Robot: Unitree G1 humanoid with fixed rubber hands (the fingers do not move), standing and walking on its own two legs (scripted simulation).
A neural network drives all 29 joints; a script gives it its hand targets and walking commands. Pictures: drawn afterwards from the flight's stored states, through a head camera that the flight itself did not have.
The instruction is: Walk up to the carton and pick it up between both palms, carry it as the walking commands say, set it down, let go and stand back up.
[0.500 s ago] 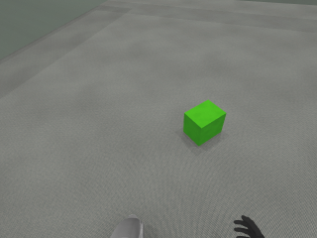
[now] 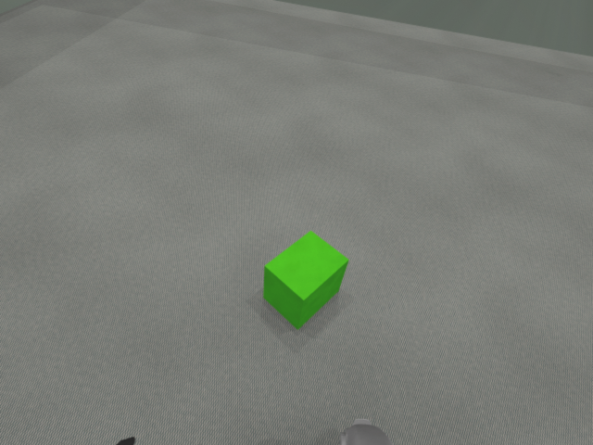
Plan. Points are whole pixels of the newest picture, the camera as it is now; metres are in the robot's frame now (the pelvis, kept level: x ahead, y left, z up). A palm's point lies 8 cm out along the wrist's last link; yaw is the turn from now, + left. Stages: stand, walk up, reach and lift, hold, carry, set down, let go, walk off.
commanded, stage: walk up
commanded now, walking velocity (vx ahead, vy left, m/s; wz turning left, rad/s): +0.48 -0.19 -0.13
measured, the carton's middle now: (304, 279) +0.82 -0.10 -0.68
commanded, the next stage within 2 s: none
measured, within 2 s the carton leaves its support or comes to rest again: neither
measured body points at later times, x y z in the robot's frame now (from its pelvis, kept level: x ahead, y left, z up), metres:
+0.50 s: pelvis +0.23 -0.07 +0.00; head +0.24 -0.10 +0.45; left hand +0.18 +0.17 -0.13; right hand +0.33 -0.31 -0.16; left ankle +0.32 +0.09 -0.68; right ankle +0.21 -0.19 -0.75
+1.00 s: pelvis +0.36 -0.04 +0.00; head +0.36 -0.01 +0.45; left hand +0.40 +0.20 -0.17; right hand +0.33 -0.28 -0.14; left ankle +0.40 +0.09 -0.75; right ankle +0.37 -0.23 -0.68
